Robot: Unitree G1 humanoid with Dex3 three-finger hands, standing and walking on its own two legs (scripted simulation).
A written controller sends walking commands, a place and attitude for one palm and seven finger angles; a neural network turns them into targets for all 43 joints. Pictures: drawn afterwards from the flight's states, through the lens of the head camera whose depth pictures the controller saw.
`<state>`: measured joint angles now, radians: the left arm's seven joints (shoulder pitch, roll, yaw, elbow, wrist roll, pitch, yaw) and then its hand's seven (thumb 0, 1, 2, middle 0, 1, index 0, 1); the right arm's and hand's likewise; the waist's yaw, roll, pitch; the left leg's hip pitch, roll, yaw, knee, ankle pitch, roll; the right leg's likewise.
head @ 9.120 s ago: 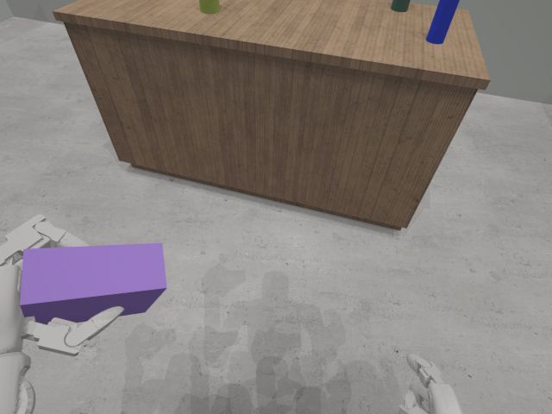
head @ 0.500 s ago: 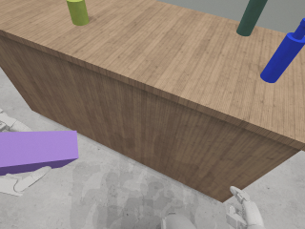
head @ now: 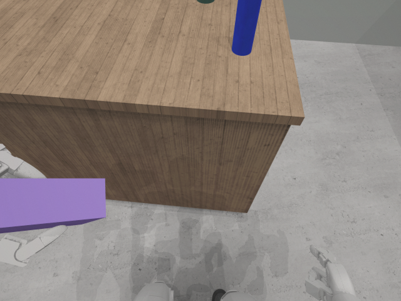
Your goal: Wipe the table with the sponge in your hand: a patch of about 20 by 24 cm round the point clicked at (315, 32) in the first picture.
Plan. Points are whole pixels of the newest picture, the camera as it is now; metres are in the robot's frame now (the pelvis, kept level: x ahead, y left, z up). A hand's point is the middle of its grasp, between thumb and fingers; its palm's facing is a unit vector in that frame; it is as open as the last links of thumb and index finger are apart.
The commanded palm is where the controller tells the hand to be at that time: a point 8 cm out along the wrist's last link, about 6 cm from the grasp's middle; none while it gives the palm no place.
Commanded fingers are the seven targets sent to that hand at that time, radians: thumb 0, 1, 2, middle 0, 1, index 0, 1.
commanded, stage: turn to face it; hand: left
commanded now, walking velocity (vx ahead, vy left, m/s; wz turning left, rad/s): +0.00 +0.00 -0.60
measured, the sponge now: (60, 205) +0.23 +0.20 +0.15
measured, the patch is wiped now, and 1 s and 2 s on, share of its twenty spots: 0.00 0.00 0.00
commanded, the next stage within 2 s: take the last steps up to it in 0.78 s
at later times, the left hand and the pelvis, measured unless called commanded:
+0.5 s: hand (133, 210) +0.22 +0.10 +0.17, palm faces +0.09 -0.86 -0.50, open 9.6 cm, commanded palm +0.16 +0.18 +0.18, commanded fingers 0.00 0.10 1.30 -1.20 -1.60 -1.20 -1.60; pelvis -0.07 -0.05 -0.01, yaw -16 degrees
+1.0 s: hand (137, 256) +0.16 +0.08 +0.17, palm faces +0.03 -0.92 -0.39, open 9.6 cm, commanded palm +0.14 +0.14 +0.18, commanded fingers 0.00 0.10 1.30 -1.20 -1.60 -1.20 -1.60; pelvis -0.13 -0.05 +0.00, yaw -25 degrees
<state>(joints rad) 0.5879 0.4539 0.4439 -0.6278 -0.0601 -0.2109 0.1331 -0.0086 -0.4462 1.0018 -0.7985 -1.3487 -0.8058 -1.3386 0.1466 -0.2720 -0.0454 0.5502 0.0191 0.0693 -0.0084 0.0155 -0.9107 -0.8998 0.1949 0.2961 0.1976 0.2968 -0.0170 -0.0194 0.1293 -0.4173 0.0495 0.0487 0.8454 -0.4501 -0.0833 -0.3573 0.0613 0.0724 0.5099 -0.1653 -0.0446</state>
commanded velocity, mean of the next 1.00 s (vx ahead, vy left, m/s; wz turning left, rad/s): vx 0.03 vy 0.02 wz -0.33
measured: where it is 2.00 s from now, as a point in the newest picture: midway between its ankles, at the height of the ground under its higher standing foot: outside the picture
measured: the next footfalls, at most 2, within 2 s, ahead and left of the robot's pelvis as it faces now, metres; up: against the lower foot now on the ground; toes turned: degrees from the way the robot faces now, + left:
left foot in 0.08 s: +0.04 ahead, +0.14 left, +0.00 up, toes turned +1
right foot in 0.40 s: -0.04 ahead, -0.16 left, +0.00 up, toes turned -19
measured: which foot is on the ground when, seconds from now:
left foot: up 0.00-0.06, down 0.08-0.42, up 0.44-0.78, down 0.80-1.00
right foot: down 0.00-0.10, up 0.12-0.38, down 0.40-0.82, up 0.84-1.00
